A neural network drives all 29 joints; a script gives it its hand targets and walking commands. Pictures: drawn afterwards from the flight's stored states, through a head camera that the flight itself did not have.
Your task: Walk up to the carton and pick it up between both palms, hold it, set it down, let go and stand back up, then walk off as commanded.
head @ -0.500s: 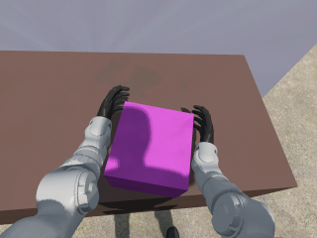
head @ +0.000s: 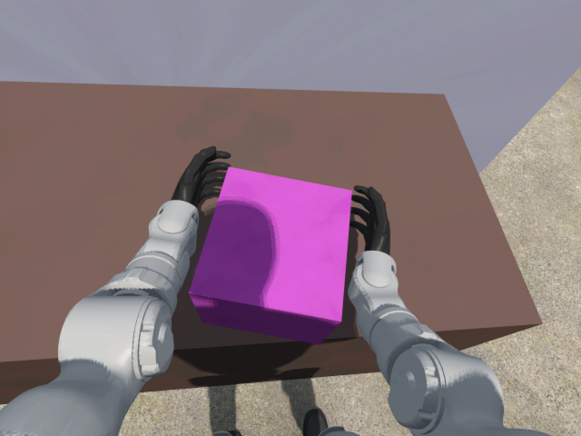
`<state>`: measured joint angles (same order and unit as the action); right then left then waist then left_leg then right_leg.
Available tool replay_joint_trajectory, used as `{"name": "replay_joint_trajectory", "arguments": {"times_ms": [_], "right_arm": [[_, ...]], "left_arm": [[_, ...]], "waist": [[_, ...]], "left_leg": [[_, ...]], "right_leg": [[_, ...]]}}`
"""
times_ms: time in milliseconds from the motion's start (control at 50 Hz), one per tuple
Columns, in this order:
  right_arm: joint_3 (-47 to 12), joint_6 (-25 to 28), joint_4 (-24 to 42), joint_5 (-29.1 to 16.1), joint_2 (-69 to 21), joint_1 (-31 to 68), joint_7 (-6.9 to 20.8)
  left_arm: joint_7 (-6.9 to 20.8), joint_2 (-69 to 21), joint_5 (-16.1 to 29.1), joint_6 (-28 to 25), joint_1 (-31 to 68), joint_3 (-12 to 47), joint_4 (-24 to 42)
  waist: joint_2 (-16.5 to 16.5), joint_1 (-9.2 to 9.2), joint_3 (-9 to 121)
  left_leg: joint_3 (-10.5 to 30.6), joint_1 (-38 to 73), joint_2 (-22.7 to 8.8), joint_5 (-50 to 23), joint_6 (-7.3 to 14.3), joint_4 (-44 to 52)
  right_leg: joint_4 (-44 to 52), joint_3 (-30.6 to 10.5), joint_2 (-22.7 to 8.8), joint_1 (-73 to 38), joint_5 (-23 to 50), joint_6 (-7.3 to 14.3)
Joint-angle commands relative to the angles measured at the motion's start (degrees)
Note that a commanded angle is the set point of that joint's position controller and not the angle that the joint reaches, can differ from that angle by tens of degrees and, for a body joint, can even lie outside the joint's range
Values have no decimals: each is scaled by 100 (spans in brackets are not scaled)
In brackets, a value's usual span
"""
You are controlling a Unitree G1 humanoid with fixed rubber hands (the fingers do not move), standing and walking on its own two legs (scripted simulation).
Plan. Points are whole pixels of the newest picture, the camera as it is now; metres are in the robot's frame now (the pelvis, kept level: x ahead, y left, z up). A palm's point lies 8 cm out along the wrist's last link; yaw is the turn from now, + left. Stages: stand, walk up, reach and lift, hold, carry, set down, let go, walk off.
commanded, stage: set down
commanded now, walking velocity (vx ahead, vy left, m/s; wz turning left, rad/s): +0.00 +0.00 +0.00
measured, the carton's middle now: (275, 258) +0.37 +0.01 -0.03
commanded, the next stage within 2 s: none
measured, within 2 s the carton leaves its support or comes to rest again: neither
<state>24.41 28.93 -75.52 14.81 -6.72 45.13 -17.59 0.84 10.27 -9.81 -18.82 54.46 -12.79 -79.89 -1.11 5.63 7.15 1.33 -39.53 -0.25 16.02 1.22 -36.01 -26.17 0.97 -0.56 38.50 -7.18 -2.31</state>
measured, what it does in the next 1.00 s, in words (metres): stands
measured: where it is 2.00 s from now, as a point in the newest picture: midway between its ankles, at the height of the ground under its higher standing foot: outside the picture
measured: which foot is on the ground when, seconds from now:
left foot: down 0.00-1.00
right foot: down 0.00-1.00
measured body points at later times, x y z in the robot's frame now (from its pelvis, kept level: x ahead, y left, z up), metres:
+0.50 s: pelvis -0.02 -0.01 -0.01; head +0.06 +0.03 +0.43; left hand +0.41 +0.16 -0.02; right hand +0.35 -0.16 -0.01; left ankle +0.00 +0.09 -0.72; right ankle +0.04 -0.15 -0.72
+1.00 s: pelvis -0.02 +0.00 -0.01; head +0.05 +0.03 +0.43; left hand +0.37 +0.18 -0.04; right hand +0.31 -0.15 -0.02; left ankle +0.00 +0.09 -0.72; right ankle +0.04 -0.15 -0.72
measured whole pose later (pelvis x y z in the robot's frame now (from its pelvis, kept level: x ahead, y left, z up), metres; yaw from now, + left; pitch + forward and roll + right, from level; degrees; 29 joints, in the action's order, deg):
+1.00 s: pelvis -0.02 +0.00 -0.01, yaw +0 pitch +15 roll -3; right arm 8.2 24.1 -56.3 3.7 -7.7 24.7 -19.6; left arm 5.9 15.2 2.2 -17.5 35.1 -3.1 -68.2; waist -1.0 5.6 7.9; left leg 1.4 -39.8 -0.2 17.9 1.2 -42.3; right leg -34.2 1.0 -0.6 39.6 -10.0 -2.0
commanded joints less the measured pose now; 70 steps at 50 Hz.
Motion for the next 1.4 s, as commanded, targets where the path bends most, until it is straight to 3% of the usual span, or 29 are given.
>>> {"name": "replay_joint_trajectory", "arguments": {"times_ms": [0,60,80,140,160,220,300,440,480,580,640,700,720,760,800,820,860,900,920,980,1020,1100,1120,1160,1200,1260,1320,1360,1380], "right_arm": [[-200,48,876,-605,362,1707,-71],[-394,-31,1069,-692,335,1448,-51],[-622,11,1358,-818,231,1082,-79],[-573,-208,1265,-834,278,1324,-70],[-428,-307,1155,-764,357,1594,-62],[-623,-330,1755,-906,380,1287,-28],[-988,-334,1698,-1042,223,497,-113],[-870,-427,1956,-1170,301,933,-101],[-1141,-351,2235,-1256,207,345,-115],[-1347,-371,2331,-1357,161,183,-138],[-1360,-376,2261,-1395,141,157,-173],[-1627,-260,2603,-1576,77,-416,-187],[-1554,-301,2388,-1508,96,-159,-221],[-1851,-185,2504,-1690,-29,-854,-228],[-1799,-180,2389,-1587,-29,-599,-236],[-1650,-243,2432,-1513,56,5,-244],[-1756,-162,2872,-1599,55,-516,-230],[-1702,-226,2729,-1511,20,-170,-220],[-1910,-163,2923,-1659,-80,-947,-226],[-1964,-122,2719,-1593,-141,-919,-308],[-2130,-19,3060,-1728,-204,-1576,-358],[-2306,114,2963,-1759,-321,-2047,-419],[-2213,58,3076,-1702,-207,-1263,-401],[-2398,207,3710,-1876,-240,-2341,-403],[-2609,181,4094,-1885,-346,-2412,-454],[-2685,42,4385,-1895,-345,-2290,-497],[-2547,-273,4287,-1861,-222,-1832,-446],[-2641,-395,4442,-1950,-182,-2208,-439],[-2558,-481,4273,-1961,-154,-2269,-447]], "left_arm": [[71,1053,868,-108,2542,284,901],[149,1028,1050,-83,2213,432,1056],[172,1084,1017,-53,1869,348,1256],[194,1235,1142,-85,2166,444,1224],[193,1154,1273,-70,2511,691,1126],[195,1166,1481,-117,1998,764,1477],[293,1345,1337,-70,1399,536,1668],[315,1303,1688,-186,1684,985,1816],[337,1398,1574,-141,1019,802,2025],[393,1430,1637,-132,905,753,2031],[421,1503,1732,-180,1052,905,2139],[495,1469,1703,-136,308,847,2306],[519,1537,1756,-125,611,864,2141],[570,1530,1579,-70,53,692,2533],[630,1491,1598,-47,347,727,2350],[630,1517,1743,-50,944,980,2251],[574,1393,1816,-58,206,962,2901],[581,1504,1922,-53,654,996,2296],[591,1384,1828,-43,-148,940,2731],[691,1526,1681,49,-16,762,2481],[716,1469,1522,169,-709,633,3070],[827,1419,1328,328,-978,511,3437],[788,1536,1498,294,-153,632,3345],[786,1321,1395,383,-1431,597,4225],[864,1468,1507,494,-1502,557,4352],[919,1573,1551,711,-1458,489,4249],[838,1626,1836,739,-979,769,4168],[821,1553,1897,733,-1285,839,4183],[784,1540,1886,768,-1264,841,4414]], "waist": [[799,218,3909],[729,240,3750],[784,115,3917],[775,219,3739],[859,410,3603],[779,283,3745],[759,164,3646],[869,310,3475],[835,115,3468],[780,14,3361],[904,105,3388],[828,-85,3247],[809,-19,3154],[988,-196,2984],[1039,-134,2944],[1100,38,3065],[1114,-140,3118],[947,-115,3032],[951,-238,3077],[903,-230,2816],[1032,-404,2949],[1098,-431,2611],[1147,-357,2741],[1199,-477,2770],[963,-543,2742],[716,-651,2269],[810,-657,1729],[812,-628,1764],[1092,-594,1503]], "left_leg": [[-351,143,50,-1625,-438,-168],[-322,170,73,-1693,-400,-174],[-357,151,110,-1895,-385,-191],[-310,-95,93,-1457,-300,-164],[-243,-132,49,-1060,-316,-89],[-221,10,58,-1180,-267,-126],[-252,31,110,-1487,-238,-174],[-104,-209,53,-926,-247,-145],[-146,-7,71,-1237,-238,-165],[-153,93,61,-1095,-220,-152],[-93,-66,73,-950,-227,-253],[-103,223,62,-1216,-236,-242],[-106,103,44,-952,-241,-194],[-75,370,59,-1224,-270,-196],[-40,382,31,-968,-300,-118],[-5,85,3,-586,-289,-170],[39,237,-62,-785,-300,-73],[24,65,-53,-377,-275,-77],[53,329,-76,-698,-253,-44],[-16,343,-29,-757,-257,-92],[-5,707,-93,-1078,-316,-1],[61,1098,-109,-1241,-418,11],[25,760,-87,-838,-378,-14],[95,1224,-167,-1340,-396,90],[14,1399,-104,-1589,-397,-36],[-29,1266,-126,-960,-307,86],[-10,795,-251,100,-203,431],[13,797,-347,345,-101,628],[77,762,-422,629,-116,807]], "right_leg": [[-730,335,243,-2269,1361,224],[-821,327,213,-2468,1517,220],[-827,264,197,-2724,1733,213],[-887,258,177,-2626,1194,237],[-849,349,174,-2319,829,274],[-987,337,171,-2485,993,296],[-972,242,174,-2797,1236,233],[-1087,269,176,-2502,653,303],[-1074,223,196,-2814,967,261],[-1014,152,176,-2738,705,279],[-1153,128,188,-2622,629,284],[-1154,64,207,-2826,858,271],[-1078,80,189,-2705,620,248],[-1073,30,207,-2821,861,257],[-1035,35,213,-2728,577,257],[-1102,72,209,-2398,317,287],[-1209,87,266,-2787,777,292],[-1172,66,230,-2585,249,275],[-1171,53,276,-2902,674,265],[-1067,-35,249,-2781,472,239],[-998,-32,277,-3092,893,214],[-835,-43,313,-2898,808,206],[-874,-14,303,-2728,437,214],[-858,3,385,-3195,1060,236],[-752,-55,381,-3133,1025,209],[-616,-69,321,-3100,495,225],[-745,2,336,-3198,-217,270],[-804,11,388,-3562,-104,245],[-826,50,421,-3759,-110,239]]}}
